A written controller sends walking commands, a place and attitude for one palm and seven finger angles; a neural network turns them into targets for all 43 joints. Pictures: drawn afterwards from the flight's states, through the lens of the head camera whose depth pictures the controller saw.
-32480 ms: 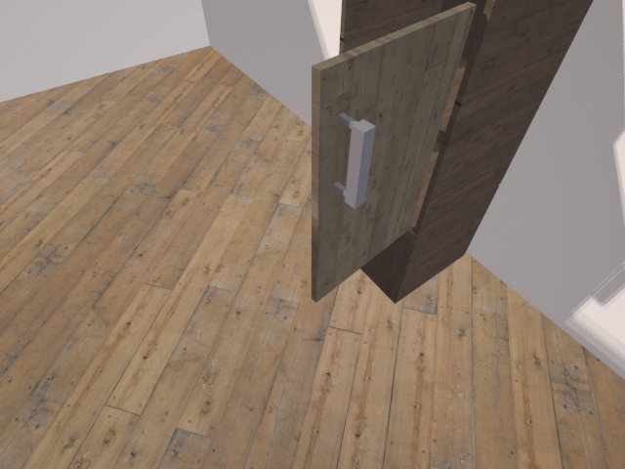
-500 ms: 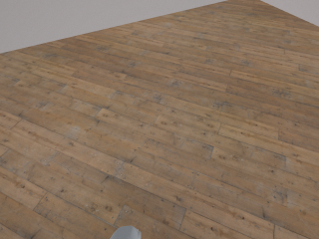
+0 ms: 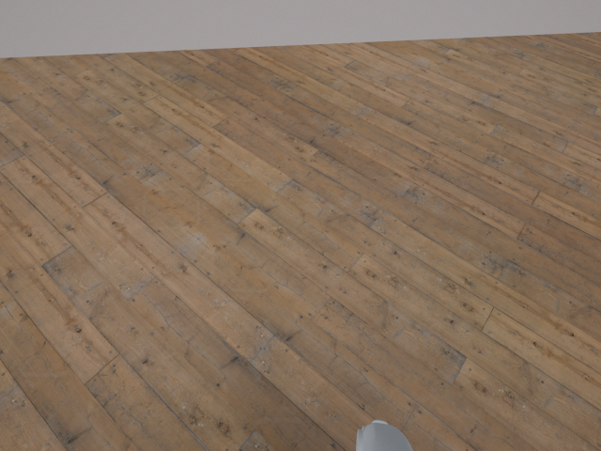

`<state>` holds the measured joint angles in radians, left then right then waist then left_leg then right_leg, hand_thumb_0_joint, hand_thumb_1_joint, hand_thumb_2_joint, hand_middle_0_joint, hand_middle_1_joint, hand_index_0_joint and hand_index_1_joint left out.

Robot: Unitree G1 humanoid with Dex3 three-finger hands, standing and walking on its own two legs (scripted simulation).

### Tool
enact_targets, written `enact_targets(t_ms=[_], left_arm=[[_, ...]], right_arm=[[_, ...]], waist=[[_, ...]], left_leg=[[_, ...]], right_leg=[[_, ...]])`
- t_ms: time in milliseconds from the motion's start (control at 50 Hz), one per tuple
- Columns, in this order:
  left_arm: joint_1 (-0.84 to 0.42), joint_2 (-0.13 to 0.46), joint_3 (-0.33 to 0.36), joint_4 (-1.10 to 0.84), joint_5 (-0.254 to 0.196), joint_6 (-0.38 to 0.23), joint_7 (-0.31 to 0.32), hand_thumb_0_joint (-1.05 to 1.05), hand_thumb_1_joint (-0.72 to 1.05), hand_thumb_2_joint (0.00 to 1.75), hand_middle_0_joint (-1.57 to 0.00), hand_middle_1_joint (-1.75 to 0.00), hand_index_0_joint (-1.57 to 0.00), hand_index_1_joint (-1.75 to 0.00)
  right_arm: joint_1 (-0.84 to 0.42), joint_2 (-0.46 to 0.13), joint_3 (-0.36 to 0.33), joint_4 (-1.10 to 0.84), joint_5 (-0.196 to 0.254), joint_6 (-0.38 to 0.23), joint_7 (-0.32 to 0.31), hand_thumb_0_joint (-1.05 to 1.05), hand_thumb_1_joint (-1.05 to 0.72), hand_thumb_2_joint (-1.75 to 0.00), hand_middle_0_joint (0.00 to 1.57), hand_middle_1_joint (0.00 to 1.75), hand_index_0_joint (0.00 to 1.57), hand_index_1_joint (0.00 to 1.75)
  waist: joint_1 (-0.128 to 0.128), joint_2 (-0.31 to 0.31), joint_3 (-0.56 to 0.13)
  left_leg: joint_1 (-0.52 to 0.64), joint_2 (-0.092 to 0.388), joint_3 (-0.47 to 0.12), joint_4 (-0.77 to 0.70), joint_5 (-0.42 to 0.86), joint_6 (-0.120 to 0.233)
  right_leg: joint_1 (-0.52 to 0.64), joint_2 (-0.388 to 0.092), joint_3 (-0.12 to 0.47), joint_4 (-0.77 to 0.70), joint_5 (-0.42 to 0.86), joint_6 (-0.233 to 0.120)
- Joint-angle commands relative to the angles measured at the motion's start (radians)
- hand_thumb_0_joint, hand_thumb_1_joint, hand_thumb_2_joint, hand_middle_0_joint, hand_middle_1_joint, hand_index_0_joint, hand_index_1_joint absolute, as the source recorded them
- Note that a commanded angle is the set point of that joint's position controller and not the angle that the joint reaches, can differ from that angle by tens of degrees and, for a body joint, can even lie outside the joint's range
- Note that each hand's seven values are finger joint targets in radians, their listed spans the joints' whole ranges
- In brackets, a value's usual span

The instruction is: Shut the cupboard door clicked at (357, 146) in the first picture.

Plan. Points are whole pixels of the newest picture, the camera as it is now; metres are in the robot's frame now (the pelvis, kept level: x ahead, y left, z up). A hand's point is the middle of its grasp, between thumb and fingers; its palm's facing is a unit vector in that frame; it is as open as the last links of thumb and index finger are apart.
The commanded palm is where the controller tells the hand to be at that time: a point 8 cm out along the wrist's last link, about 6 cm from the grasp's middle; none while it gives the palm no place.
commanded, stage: turn to face it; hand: left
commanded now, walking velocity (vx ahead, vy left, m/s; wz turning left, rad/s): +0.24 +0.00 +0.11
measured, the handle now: out of the picture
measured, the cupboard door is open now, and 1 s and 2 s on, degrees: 56 56 56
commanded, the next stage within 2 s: none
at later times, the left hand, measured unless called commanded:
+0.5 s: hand (230, 367) +0.26 +0.13 -0.16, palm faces -0.11 -0.97 -0.22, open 7.3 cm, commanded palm none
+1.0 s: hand (226, 291) +0.40 +0.16 -0.16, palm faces -0.40 -0.89 -0.21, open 7.4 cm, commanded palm none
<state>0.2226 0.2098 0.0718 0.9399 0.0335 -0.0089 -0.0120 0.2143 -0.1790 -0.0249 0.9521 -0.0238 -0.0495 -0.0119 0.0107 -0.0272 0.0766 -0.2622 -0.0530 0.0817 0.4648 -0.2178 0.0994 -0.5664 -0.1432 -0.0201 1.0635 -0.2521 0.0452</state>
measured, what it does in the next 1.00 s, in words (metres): walks ahead, turning right: right foot, then left foot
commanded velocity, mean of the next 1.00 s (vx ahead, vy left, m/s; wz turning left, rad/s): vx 0.00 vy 0.00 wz -0.57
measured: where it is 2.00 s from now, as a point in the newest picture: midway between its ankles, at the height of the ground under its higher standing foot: (299, 436)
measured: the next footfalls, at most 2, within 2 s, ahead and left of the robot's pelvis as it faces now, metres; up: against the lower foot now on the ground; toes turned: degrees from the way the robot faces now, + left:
right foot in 0.26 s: +0.23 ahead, -0.14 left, +0.00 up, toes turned -6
left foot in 0.68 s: +0.28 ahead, +0.09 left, +0.00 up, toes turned -15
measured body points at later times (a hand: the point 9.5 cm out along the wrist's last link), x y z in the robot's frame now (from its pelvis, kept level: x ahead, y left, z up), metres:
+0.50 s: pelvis +0.16 -0.04 +0.00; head +0.21 -0.06 +0.45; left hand +0.26 +0.18 -0.15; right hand +0.17 -0.28 -0.16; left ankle +0.18 +0.10 -0.68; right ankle +0.19 -0.14 -0.74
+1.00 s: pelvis +0.22 +0.01 +0.01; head +0.26 +0.01 +0.45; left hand +0.42 +0.21 -0.14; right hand +0.18 -0.26 -0.12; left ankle +0.25 +0.10 -0.74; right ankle +0.14 -0.13 -0.67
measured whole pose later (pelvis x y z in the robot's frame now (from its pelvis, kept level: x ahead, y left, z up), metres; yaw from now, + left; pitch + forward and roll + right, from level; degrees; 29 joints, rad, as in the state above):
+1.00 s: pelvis +0.22 +0.01 +0.01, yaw -28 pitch +0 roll -3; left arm 0.18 0.27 0.10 0.89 0.02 0.09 -0.03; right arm 0.21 -0.21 -0.02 0.89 -0.03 0.00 -0.03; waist 0.01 -0.01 0.07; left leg -0.20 0.12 0.19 0.49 -0.29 0.02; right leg -0.44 -0.04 -0.04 0.95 -0.41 0.06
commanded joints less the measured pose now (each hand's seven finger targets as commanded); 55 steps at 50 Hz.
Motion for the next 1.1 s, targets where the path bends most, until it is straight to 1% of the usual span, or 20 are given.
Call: enact_targets(t_ms=[0, 120, 160, 200, 220, 240, 260, 280, 320, 380, 540, 620, 640, 660, 680, 700, 740, 800, 1020, 1080], left_arm=[[0.002, 0.042, 0.005, -0.062, 0.001, -0.007, -0.009, 0.0, 0.9, 0.9, -0.2, -0.3, -0.2, -0.3], [-0.09, 0.023, -0.019, -0.058, -0.009, -0.004, 0.004, 0.0, 0.9, 0.9, -0.2, -0.3, -0.2, -0.3], [-0.076, 0.021, -0.02, -0.05, -0.01, -0.002, 0.006, 0.0, 0.9, 0.9, -0.2, -0.3, -0.2, -0.3], [0.043, 0.058, -0.005, -0.024, -0.009, -0.008, 0.007, 0.0, 0.9, 0.9, -0.2, -0.3, -0.2, -0.3], [0.135, 0.1, 0.012, 0.0, -0.005, -0.015, 0.011, 0.0, 0.9, 0.9, -0.2, -0.3, -0.2, -0.3], [0.216, 0.17, 0.027, 0.021, 0.0, -0.026, 0.018, 0.0, 0.9, 0.9, -0.2, -0.3, -0.2, -0.3], [0.248, 0.197, 0.031, 0.027, -0.02, -0.026, 0.025, 0.0, 0.9, 0.9, -0.2, -0.3, -0.2, -0.3], [0.171, 0.176, 0.033, 0.003, -0.019, -0.017, 0.036, 0.0, 0.9, 0.9, -0.2, -0.3, -0.2, -0.3], [0.035, 0.124, 0.029, -0.041, -0.02, -0.001, 0.047, 0.0, 0.9, 0.9, -0.2, -0.3, -0.2, -0.3], [0.001, 0.113, 0.029, -0.047, -0.013, -0.007, 0.038, 0.0, 0.9, 0.9, -0.2, -0.3, -0.2, -0.3], [0.031, 0.163, 0.052, -0.065, -0.005, 0.011, 0.024, 0.0, 0.9, 0.9, -0.2, -0.3, -0.2, -0.3], [-0.017, 0.165, 0.055, -0.093, -0.014, 0.027, 0.023, 0.0, 0.9, 0.9, -0.2, -0.3, -0.2, -0.3], [-0.015, 0.129, 0.047, -0.109, -0.021, 0.031, 0.02, 0.0, 0.9, 0.9, -0.2, -0.3, -0.2, -0.3], [0.006, 0.079, 0.037, -0.13, -0.029, 0.034, 0.009, 0.0, 0.9, 0.9, -0.2, -0.3, -0.2, -0.3], [-0.019, 0.101, 0.037, -0.153, -0.02, 0.03, 0.004, 0.0, 0.9, 0.9, -0.2, -0.3, -0.2, -0.3], [-0.03, 0.124, 0.041, -0.138, -0.006, 0.037, 0.005, 0.0, 0.9, 0.9, -0.2, -0.3, -0.2, -0.3], [-0.001, 0.122, 0.05, -0.119, -0.01, 0.048, -0.008, 0.0, 0.9, 0.9, -0.2, -0.3, -0.2, -0.3], [0.005, 0.104, 0.042, -0.12, -0.012, 0.066, -0.02, 0.0, 0.9, 0.9, -0.2, -0.3, -0.2, -0.3], [-0.117, 0.088, 0.02, -0.165, -0.009, 0.06, -0.027, 0.0, 0.9, 0.9, -0.2, -0.3, -0.2, -0.3], [-0.021, 0.121, 0.028, -0.138, -0.01, 0.048, -0.021, 0.0, 0.9, 0.9, -0.2, -0.3, -0.2, -0.3]], right_arm=[[0.122, -0.119, -0.033, -0.002, 0.006, -0.019, -0.008, 0.0, -0.9, -0.9, 0.2, 0.3, 0.2, 0.3], [0.21, -0.096, -0.024, 0.073, 0.0, -0.014, -0.021, 0.0, -0.9, -0.9, 0.2, 0.3, 0.2, 0.3], [0.217, -0.103, -0.025, 0.086, -0.003, -0.005, -0.026, 0.0, -0.9, -0.9, 0.2, 0.3, 0.2, 0.3], [0.188, -0.11, -0.028, 0.083, 0.005, 0.003, -0.028, 0.0, -0.9, -0.9, 0.2, 0.3, 0.2, 0.3], [0.176, -0.101, -0.029, 0.074, 0.012, 0.004, -0.027, 0.0, -0.9, -0.9, 0.2, 0.3, 0.2, 0.3], [0.197, -0.077, -0.034, 0.06, 0.021, 0.003, -0.021, 0.0, -0.9, -0.9, 0.2, 0.3, 0.2, 0.3], [0.202, -0.074, -0.031, 0.044, 0.024, 0.016, -0.026, 0.0, -0.9, -0.9, 0.2, 0.3, 0.2, 0.3], [0.161, -0.082, -0.032, 0.035, 0.018, 0.026, -0.029, 0.0, -0.9, -0.9, 0.2, 0.3, 0.2, 0.3], [0.094, -0.074, -0.029, 0.027, 0.014, 0.044, -0.023, 0.0, -0.9, -0.9, 0.2, 0.3, 0.2, 0.3], [0.108, -0.045, -0.028, 0.018, 0.005, 0.069, -0.014, 0.0, -0.9, -0.9, 0.2, 0.3, 0.2, 0.3], [-0.017, -0.071, -0.04, -0.08, 0.014, 0.063, -0.014, 0.0, -0.9, -0.9, 0.2, 0.3, 0.2, 0.3], [0.035, -0.103, -0.042, -0.087, 0.022, 0.045, -0.025, 0.0, -0.9, -0.9, 0.2, 0.3, 0.2, 0.3], [0.055, -0.157, -0.049, -0.087, 0.015, 0.035, -0.03, 0.0, -0.9, -0.9, 0.2, 0.3, 0.2, 0.3], [0.063, -0.257, -0.065, -0.105, -0.001, 0.033, -0.032, 0.0, -0.9, -0.9, 0.2, 0.3, 0.2, 0.3], [0.076, -0.279, -0.067, -0.125, -0.007, 0.041, -0.034, 0.0, -0.9, -0.9, 0.2, 0.3, 0.2, 0.3], [0.049, -0.252, -0.057, -0.121, -0.013, 0.034, -0.035, 0.0, -0.9, -0.9, 0.2, 0.3, 0.2, 0.3], [-0.015, -0.219, -0.044, -0.152, -0.011, 0.036, -0.036, 0.0, -0.9, -0.9, 0.2, 0.3, 0.2, 0.3], [-0.03, -0.203, -0.038, -0.154, -0.005, 0.035, -0.036, 0.0, -0.9, -0.9, 0.2, 0.3, 0.2, 0.3], [0.086, -0.249, -0.07, -0.092, -0.01, 0.047, -0.02, 0.0, -0.9, -0.9, 0.2, 0.3, 0.2, 0.3], [0.05, -0.26, -0.074, -0.095, -0.001, 0.051, -0.015, 0.0, -0.9, -0.9, 0.2, 0.3, 0.2, 0.3]], waist=[[-0.025, 0.089, -0.043], [-0.043, 0.126, -0.02], [-0.036, 0.127, -0.01], [0.026, 0.085, -0.04], [0.065, 0.007, -0.09], [0.076, -0.151, -0.167], [0.068, -0.223, -0.218], [0.054, -0.199, -0.202], [0.007, -0.048, -0.133], [-0.028, -0.057, -0.139], [0.003, -0.111, -0.151], [-0.044, -0.108, -0.151], [-0.05, 0.015, -0.164], [-0.05, 0.274, -0.147], [-0.064, 0.247, -0.114], [-0.049, 0.251, -0.102], [-0.009, 0.154, -0.092], [0.0, 0.198, -0.094], [-0.058, 0.252, -0.109], [0.007, 0.198, -0.137]], left_leg=[[0.106, 0.262, -0.25, -0.29, 0.064, 0.097], [0.202, 0.273, -0.121, -0.166, 0.557, 0.061], [0.185, 0.285, -0.087, -0.113, 0.581, 0.041], [0.133, 0.273, -0.048, 0.034, 0.534, 0.003], [0.033, 0.218, -0.014, 0.195, 0.407, -0.032], [-0.145, 0.078, 0.068, 0.465, 0.016, -0.086], [-0.224, 0.024, 0.019, 0.696, -0.441, -0.117], [-0.277, 0.069, -0.082, 0.76, -0.412, -0.121], [-0.274, 0.129, -0.101, 0.73, -0.276, -0.135], [-0.207, 0.12, -0.07, 0.625, -0.19, -0.154], [-0.173, 0.073, -0.068, 0.33, -0.186, -0.165], [0.089, 0.067, -0.074, 0.009, -0.028, -0.153], [0.215, 0.178, -0.173, -0.098, 0.0, -0.119], [0.267, 0.427, -0.409, -0.168, 0.098, -0.017], [0.171, 0.547, -0.468, -0.187, 0.167, 0.081], [0.162, 0.518, -0.447, -0.172, 0.305, 0.092], [0.12, 0.437, -0.265, -0.137, 0.403, 0.063], [0.146, 0.376, -0.116, -0.127, 0.419, 0.033], [0.197, 0.414, 0.0, -0.033, 0.508, 0.016], [0.102, 0.389, 0.06, 0.109, 0.4, -0.056]], right_leg=[[-0.027, 0.01, 0.002, -0.162, 0.112, 0.007], [0.094, 0.08, -0.026, -0.388, 0.138, -0.036], [0.186, 0.108, -0.041, -0.44, 0.123, -0.059], [0.373, 0.128, -0.036, -0.539, 0.207, -0.072], [0.531, 0.076, 0.046, -0.556, 0.415, -0.099], [0.687, -0.135, 0.308, -0.595, 0.701, -0.212], [0.684, -0.275, 0.486, -0.702, 0.758, -0.338], [0.621, -0.246, 0.497, -0.733, 0.63, -0.349], [0.461, -0.155, 0.345, -0.755, 0.446, -0.302], [0.34, -0.082, 0.252, -0.767, 0.395, -0.243], [0.38, -0.043, 0.365, -0.721, 0.344, -0.231], [0.243, 0.01, 0.375, -0.627, 0.303, -0.154], [0.115, 0.097, 0.308, -0.546, 0.153, -0.104], [-0.03, 0.225, 0.151, -0.354, -0.192, -0.046], [-0.02, 0.191, 0.061, -0.139, -0.359, -0.022], [-0.044, 0.166, 0.08, 0.002, -0.342, -0.013], [-0.022, 0.131, 0.063, 0.127, -0.241, 0.004], [-0.01, 0.11, 0.022, 0.092, -0.164, 0.024], [0.164, 0.134, -0.085, -0.305, -0.169, -0.017], [0.382, 0.137, -0.089, -0.573, 0.048, -0.051]])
